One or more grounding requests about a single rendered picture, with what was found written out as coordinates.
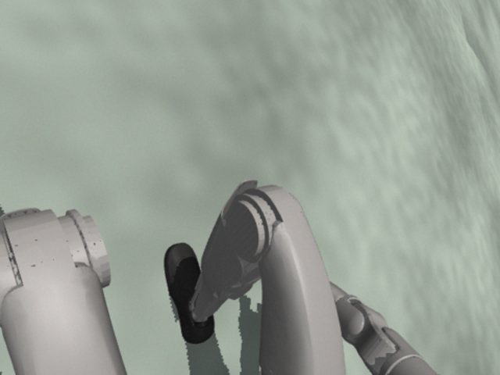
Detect right robot foot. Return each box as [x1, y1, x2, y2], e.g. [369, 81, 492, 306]
[164, 243, 214, 344]

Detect right robot arm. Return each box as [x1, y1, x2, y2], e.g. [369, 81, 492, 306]
[335, 295, 439, 375]

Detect right robot hand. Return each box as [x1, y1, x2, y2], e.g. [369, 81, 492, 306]
[330, 282, 348, 303]

